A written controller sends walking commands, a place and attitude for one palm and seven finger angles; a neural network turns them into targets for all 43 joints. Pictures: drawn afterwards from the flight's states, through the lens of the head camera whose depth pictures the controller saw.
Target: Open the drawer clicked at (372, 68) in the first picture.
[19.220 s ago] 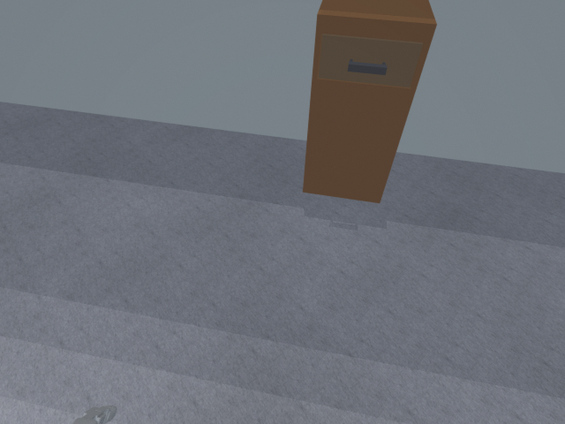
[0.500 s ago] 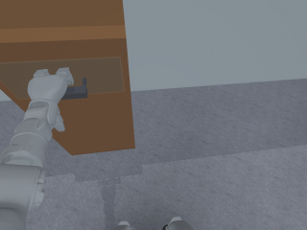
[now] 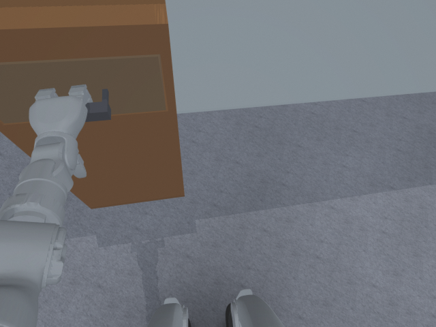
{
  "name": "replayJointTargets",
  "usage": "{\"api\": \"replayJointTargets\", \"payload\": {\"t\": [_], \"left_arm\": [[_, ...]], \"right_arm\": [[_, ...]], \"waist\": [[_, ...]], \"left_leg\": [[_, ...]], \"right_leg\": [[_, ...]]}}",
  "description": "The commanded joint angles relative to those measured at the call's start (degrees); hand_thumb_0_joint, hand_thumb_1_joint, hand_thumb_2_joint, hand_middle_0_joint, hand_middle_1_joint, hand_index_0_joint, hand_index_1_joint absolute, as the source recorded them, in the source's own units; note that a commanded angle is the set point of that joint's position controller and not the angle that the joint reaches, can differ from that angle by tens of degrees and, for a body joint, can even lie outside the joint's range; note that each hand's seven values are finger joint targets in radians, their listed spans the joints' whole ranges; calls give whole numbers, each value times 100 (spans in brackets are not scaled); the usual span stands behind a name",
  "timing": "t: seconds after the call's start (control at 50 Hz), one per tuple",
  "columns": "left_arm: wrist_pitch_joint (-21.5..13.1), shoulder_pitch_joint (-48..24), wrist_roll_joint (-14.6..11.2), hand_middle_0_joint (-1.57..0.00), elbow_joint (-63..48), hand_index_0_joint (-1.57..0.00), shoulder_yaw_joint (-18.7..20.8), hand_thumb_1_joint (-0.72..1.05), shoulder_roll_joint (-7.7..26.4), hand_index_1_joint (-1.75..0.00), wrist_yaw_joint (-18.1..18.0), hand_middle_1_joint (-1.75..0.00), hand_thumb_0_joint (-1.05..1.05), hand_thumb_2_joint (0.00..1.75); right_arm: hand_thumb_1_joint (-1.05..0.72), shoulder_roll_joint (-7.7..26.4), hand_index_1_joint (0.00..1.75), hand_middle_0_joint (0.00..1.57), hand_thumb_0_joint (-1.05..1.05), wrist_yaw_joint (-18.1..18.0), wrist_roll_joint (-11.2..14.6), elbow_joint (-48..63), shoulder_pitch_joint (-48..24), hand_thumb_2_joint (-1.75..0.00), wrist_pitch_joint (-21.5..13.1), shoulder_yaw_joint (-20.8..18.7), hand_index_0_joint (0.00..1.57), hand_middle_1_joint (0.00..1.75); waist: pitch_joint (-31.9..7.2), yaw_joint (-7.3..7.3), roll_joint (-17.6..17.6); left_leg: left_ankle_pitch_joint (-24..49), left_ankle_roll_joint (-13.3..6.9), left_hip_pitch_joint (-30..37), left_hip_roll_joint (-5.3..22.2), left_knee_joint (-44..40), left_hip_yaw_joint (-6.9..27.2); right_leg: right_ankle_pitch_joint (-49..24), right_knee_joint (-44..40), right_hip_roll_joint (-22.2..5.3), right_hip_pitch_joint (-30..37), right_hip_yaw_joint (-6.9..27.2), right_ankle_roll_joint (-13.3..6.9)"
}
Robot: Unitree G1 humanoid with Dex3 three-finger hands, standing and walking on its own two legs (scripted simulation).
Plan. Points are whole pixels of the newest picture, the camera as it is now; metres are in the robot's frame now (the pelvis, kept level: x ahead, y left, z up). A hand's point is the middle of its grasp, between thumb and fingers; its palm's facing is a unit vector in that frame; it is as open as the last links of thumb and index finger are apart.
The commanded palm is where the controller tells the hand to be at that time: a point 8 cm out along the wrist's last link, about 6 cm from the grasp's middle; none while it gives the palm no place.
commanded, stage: lower the fingers behind the handle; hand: left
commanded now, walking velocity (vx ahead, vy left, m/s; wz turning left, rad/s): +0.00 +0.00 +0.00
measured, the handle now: (73, 104) +0.55 +0.26 +0.00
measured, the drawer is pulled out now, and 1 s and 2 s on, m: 0.00 0.00 0.06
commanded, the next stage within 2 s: close the thumb around the handle in 0.44 s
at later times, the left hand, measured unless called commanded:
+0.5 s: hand (74, 133) +0.49 +0.25 -0.01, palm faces -0.08 -0.03 -1.00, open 13.8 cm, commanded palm +0.48 +0.24 +0.04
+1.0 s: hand (74, 132) +0.49 +0.25 -0.01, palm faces -0.07 -0.03 -1.00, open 8.2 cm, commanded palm +0.48 +0.24 +0.04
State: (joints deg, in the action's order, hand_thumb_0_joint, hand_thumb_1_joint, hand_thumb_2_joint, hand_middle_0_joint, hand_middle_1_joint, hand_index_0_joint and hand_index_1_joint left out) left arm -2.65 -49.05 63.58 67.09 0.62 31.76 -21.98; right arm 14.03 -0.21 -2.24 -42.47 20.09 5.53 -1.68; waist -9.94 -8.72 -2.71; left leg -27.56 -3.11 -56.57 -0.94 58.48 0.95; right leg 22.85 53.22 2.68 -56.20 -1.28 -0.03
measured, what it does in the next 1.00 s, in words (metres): stands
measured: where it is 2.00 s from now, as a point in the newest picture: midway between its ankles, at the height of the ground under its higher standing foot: outside the picture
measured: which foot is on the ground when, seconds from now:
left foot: down 0.00-1.00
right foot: down 0.00-1.00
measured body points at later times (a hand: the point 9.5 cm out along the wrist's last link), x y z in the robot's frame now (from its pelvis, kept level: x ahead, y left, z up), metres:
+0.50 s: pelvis +0.00 -0.01 +0.00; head +0.14 +0.01 +0.42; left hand +0.49 +0.25 +0.04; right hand +0.00 -0.28 -0.13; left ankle -0.01 +0.08 -0.67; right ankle +0.01 -0.13 -0.67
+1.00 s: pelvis +0.00 +0.00 +0.00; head +0.14 +0.01 +0.43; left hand +0.49 +0.25 +0.04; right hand +0.00 -0.28 -0.13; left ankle -0.01 +0.08 -0.67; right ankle +0.01 -0.13 -0.67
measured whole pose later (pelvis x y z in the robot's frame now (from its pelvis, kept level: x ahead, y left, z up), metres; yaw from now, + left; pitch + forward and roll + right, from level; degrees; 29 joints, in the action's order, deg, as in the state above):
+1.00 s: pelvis +0.00 +0.00 +0.00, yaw +0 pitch +26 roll -3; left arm -3.6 -47.7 63.1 65.0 1.5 32.4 -22.2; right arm 14.5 -0.5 -1.9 -41.6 19.6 5.4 -1.4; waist -10.1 -8.1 -2.9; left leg -28.2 -2.8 -57.5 -0.7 59.4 0.6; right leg 23.6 54.7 3.0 -57.6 -0.9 -0.3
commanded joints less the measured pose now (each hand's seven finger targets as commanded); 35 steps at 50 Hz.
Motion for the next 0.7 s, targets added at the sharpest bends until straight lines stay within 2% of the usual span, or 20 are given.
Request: {"api": "replayJointTargets", "payload": {"t": [0.0, 0.04, 0.08, 0.14, 0.18, 0.2, 0.24, 0.26, 0.3, 0.36, 0.38, 0.4, 0.42, 0.46, 0.48, 0.52, 0.54, 0.58, 0.66, 0.68], "left_arm": [[-156, -2101, 38, -30, -888, -30, 171, -50, 1233, -120, -105, -120, 0, 30], [-219, -2049, 35, -30, -978, -30, 151, -50, 1152, -120, -111, -120, 0, 30], [-285, -1961, 23, -30, -1139, -30, 374, -50, 1408, -120, -143, -120, 0, 30], [-280, -1930, -16, -30, -1171, -30, 229, -50, 1164, -120, -194, -120, 0, 30], [-277, -1953, -33, -30, -1227, -30, 484, -50, 1541, -120, -243, -120, 0, 30], [-232, -1833, -16, -30, -1137, -30, 480, -50, 1529, -120, -256, -120, 0, 30], [-187, -1917, -28, -30, -1147, -30, 375, -50, 1410, -120, -281, -120, 0, 30], [-180, -2010, -25, -30, -1132, -30, 399, -50, 1455, -120, -281, -120, 0, 30], [-136, -1859, -42, -30, -1097, -30, 498, -50, 1594, -120, -285, -120, 0, 30], [-103, -1997, -57, -30, -1017, -30, 460, -50, 1615, -120, -230, -120, 0, 30], [-86, -1864, -51, -30, -975, -30, 528, -50, 1742, -120, -218, -120, 0, 30], [-86, -1962, -50, -30, -1017, -30, 455, -50, 1684, -120, -201, -120, 0, 30], [-97, -1891, -53, -30, -1042, -30, 515, -50, 1742, -120, -182, -120, 0, 30], [-129, -1815, -58, -30, -1061, -30, 536, -50, 1733, -120, -145, -120, 0, 30], [-160, -1864, -47, -30, -1117, -30, 442, -50, 1623, -120, -136, -120, 0, 30], [-197, -1720, -71, -30, -1119, -30, 424, -50, 1536, -120, -121, -120, 0, 30], [-226, -1714, -77, -30, -1165, -30, 526, -44, 1666, -121, -126, -121, 0, 32], [-264, -1685, -88, -31, -1209, -31, 448, -33, 1546, -122, -120, -122, 0, 37], [-271, -1727, -76, -33, -1106, -33, 432, -11, 1495, -124, -165, -124, 0, 47], [-264, -1763, -53, -33, -1125, -33, 499, -5, 1638, -125, -180, -125, 0, 49]], "right_arm": [[-90, 1106, 30, 20, 0, -121, -22, 236, 971, -90, -57, -349, 20, 30], [-90, 1087, 30, 20, 0, -105, -35, 266, 982, -90, -85, -365, 20, 30], [-90, 1113, 30, 20, 0, -108, -46, 286, 993, -90, -77, -365, 20, 30], [-90, 1074, 30, 20, 0, -85, -31, 291, 982, -90, -101, -384, 20, 30], [-90, 1120, 30, 20, 0, -81, -29, 272, 1000, -90, -97, -360, 20, 30], [-90, 1116, 30, 20, 0, -90, -21, 279, 983, -90, -80, -368, 20, 30], [-90, 1108, 30, 20, 0, -92, -9, 271, 984, -90, -94, -371, 20, 30], [-90, 1117, 30, 20, 0, -88, -16, 239, 987, -90, -94, -363, 20, 30], [-90, 1137, 30, 20, 0, -82, -10, 257, 989, -90, -81, -351, 20, 30], [-90, 1133, 30, 20, 0, -106, -1, 248, 970, -90, -77, -337, 20, 30], [-90, 1146, 30, 20, 0, -112, 10, 265, 969, -90, -65, -317, 20, 30], [-90, 1134, 30, 20, 0, -123, 12, 271, 952, -90, -68, -320, 20, 30], [-90, 1139, 30, 20, 0, -123, 9, 293, 956, -90, -69, -319, 20, 30], [-90, 1133, 30, 20, 0, -127, 7, 299, 936, -90, -62, -321, 20, 30], [-90, 1116, 30, 20, 0, -140, 13, 308, 961, -90, -68, -335, 20, 30], [-90, 1107, 30, 20, 0, -130, 7, 316, 948, -90, -74, -339, 20, 30], [-90, 1122, 30, 20, 0, -130, 3, 308, 954, -90, -73, -336, 20, 30], [-90, 1101, 30, 20, 0, -128, 3, 330, 937, -90, -66, -346, 20, 30], [-90, 1111, 30, 20, 0, -134, 6, 300, 923, -90, -72, -358, 20, 30], [-90, 1128, 30, 20, 0, -141, 13, 310, 949, -90, -68, -350, 20, 30]], "waist": [[-2372, -61, -535], [-2444, -39, -620], [-2645, 44, -607], [-2545, 5, -598], [-2647, 61, -550], [-2652, 64, -420], [-2603, 5, -408], [-2568, 10, -489], [-2640, 65, -412], [-2530, -11, -367], [-2536, 58, -374], [-2498, 1, -397], [-2565, 74, -411], [-2636, 86, -477], [-2692, 32, -458], [-2635, 84, -459], [-2651, 108, -457], [-2683, 96, -519], [-2454, 37, -307], [-2486, 51, -306]], "left_leg": [[2703, 142, 2067, 140, -523, 244], [2725, 135, 2067, 140, -464, 215], [2906, 153, 2120, 149, -435, 232], [2795, 143, 2036, 145, -432, 197], [2726, 112, 1906, 124, -422, 167], [2695, 110, 1881, 112, -428, 172], [2619, 92, 1819, 100, -441, 141], [2666, 106, 1836, 108, -441, 152], [2623, 81, 1807, 87, -457, 120], [2548, 59, 1705, 79, -462, 94], [2497, 49, 1638, 58, -461, 63], [2488, 48, 1643, 66, -471, 56], [2496, 49, 1631, 49, -476, 51], [2684, 67, 1774, 68, -463, 71], [2749, 66, 1841, 80, -435, 83], [2773, 69, 1820, 74, -434, 63], [2809, 69, 1794, 78, -433, 68], [2853, 73, 1844, 72, -410, 45], [2667, 56, 1677, 78, -406, 56], [2670, 64, 1671, 77, -422, 74]], "right_leg": [[-1456, -354, 125, 763, -147, -233], [-1494, -323, 126, 752, -132, -233], [-1632, -260, 130, 872, -119, -232], [-1608, -287, 127, 875, -132, -223], [-1697, -256, 124, 1036, -88, -216], [-1701, -262, 126, 1071, -88, -216], [-1713, -303, 111, 1093, -79, -201], [-1721, -289, 107, 1043, -76, -211], [-1755, -302, 110, 1193, -66, -198], [-1782, -335, 99, 1205, -43, -190], [-1791, -334, 99, 1269, -23, -186], [-1815, -344, 90, 1261, -23, -182], [-1835, -337, 89, 1348, -16, -185], [-1912, -307, 95, 1301, -30, -199], [-1942, -305, 97, 1256, -32, -184], [-1959, -310, 100, 1289, -38, -187], [-2016, -294, 97, 1339, -24, -188], [-2051, -303, 99, 1319, -10, -185], [-1921, -312, 99, 1206, -23, -186], [-1921, -288, 91, 1237, -28, -183]]}}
